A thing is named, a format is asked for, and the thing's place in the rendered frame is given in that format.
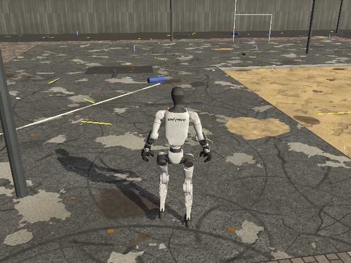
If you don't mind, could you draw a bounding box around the robot left upper arm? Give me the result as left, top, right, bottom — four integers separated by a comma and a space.
150, 110, 166, 140

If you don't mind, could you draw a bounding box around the robot right upper arm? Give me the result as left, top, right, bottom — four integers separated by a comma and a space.
189, 111, 204, 141

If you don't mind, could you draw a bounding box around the robot right hand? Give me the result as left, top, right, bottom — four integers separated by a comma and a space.
200, 150, 212, 162

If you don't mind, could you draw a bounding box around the robot left forearm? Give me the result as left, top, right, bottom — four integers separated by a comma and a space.
143, 132, 155, 152

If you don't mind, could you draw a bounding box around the robot left hand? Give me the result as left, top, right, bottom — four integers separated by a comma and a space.
141, 149, 154, 162

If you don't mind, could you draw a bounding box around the robot head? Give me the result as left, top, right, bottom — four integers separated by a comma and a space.
168, 87, 186, 113

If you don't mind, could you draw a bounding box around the robot right forearm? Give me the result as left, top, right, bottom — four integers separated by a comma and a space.
199, 132, 210, 153

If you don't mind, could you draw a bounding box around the robot torso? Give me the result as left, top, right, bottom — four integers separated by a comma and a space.
164, 108, 190, 164

